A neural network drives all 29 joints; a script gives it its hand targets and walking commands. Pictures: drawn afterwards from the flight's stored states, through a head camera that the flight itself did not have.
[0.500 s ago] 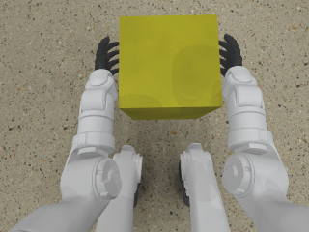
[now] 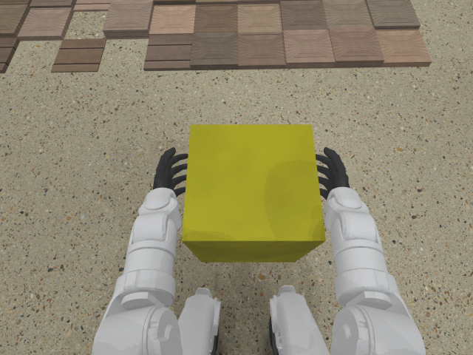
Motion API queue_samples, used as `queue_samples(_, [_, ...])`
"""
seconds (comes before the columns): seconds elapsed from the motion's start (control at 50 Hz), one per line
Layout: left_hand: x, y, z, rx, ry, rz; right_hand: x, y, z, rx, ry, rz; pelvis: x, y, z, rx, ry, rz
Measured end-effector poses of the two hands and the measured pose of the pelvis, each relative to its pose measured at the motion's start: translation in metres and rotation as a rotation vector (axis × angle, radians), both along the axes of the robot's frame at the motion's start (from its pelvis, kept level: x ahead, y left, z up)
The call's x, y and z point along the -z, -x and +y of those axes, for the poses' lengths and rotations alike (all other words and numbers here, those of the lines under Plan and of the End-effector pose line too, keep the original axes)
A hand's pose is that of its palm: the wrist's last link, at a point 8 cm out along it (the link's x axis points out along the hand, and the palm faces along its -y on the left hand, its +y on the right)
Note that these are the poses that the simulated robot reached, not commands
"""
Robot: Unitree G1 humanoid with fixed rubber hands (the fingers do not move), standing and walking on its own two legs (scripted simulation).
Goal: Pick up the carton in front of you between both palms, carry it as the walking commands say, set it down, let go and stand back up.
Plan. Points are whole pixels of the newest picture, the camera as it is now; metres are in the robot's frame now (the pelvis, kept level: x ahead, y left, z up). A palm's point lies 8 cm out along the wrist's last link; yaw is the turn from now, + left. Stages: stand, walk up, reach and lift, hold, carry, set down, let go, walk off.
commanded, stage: reach and lift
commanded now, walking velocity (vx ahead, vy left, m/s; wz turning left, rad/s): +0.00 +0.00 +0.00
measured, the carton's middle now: (249, 202) +0.40 -0.01 -0.10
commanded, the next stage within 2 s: hold in 1.60 s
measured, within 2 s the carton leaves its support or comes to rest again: neither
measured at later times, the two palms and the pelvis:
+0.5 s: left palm (125, 175) +0.35 +0.15 +0.12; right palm (370, 177) +0.34 -0.15 +0.12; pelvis +0.04 +0.00 +0.12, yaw +0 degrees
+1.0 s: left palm (111, 169) +0.34 +0.15 +0.16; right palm (387, 172) +0.33 -0.15 +0.16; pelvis +0.03 +0.00 +0.13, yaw -1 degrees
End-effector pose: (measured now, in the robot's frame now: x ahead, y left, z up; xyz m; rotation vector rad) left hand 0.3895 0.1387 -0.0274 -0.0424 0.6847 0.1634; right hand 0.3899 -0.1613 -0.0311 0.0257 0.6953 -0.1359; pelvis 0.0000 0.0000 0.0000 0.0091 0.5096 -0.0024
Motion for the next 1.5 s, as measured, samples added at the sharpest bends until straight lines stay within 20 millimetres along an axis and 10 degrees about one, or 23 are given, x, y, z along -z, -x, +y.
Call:
queue_samples(0.64, [-0.181, 0.05, 0.012, 0.054, -0.029, -0.032, -0.183, 0.056, 0.012, 0.002, 0.026, -0.034, -0.129, -0.043, 0.005, 0.005, 0.013, -0.523])
queue_samples(1.5, [-0.199, 0.047, 0.011, 0.081, -0.061, -0.007, -0.201, 0.053, 0.011, -0.024, 0.055, -0.009, -0.139, -0.052, 0.003, 0.008, 0.013, -0.602])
